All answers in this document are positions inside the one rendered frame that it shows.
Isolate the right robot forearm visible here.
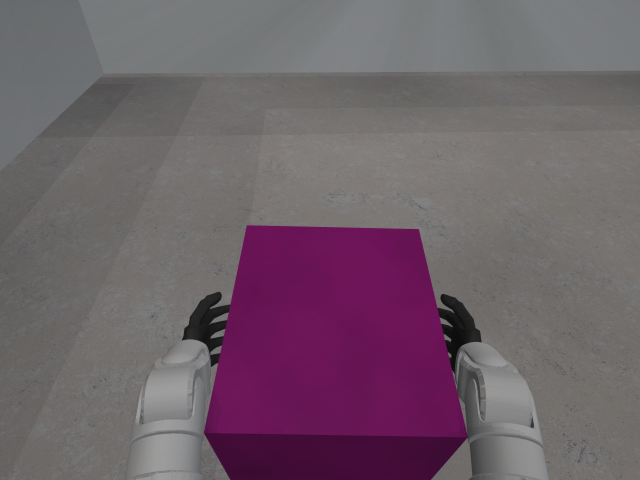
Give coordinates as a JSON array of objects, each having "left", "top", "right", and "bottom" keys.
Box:
[{"left": 455, "top": 342, "right": 549, "bottom": 480}]

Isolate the left robot forearm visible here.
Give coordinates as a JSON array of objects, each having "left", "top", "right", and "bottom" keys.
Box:
[{"left": 124, "top": 339, "right": 211, "bottom": 480}]

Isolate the robot left hand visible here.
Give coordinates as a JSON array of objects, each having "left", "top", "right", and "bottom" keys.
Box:
[{"left": 182, "top": 292, "right": 230, "bottom": 367}]

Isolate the robot right hand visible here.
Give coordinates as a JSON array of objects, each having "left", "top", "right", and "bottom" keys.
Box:
[{"left": 438, "top": 294, "right": 482, "bottom": 374}]

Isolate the carton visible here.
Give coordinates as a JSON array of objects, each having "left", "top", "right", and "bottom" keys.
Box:
[{"left": 204, "top": 225, "right": 468, "bottom": 480}]

